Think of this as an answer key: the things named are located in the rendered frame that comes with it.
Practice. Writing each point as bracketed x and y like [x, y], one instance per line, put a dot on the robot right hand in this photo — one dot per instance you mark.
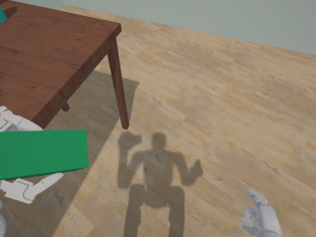
[265, 217]

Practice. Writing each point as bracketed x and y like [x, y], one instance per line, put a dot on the robot left hand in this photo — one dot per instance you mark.
[23, 190]

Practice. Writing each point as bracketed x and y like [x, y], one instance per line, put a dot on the sponge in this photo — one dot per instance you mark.
[33, 153]

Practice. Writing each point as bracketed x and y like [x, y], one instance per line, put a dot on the table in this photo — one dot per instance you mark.
[45, 56]

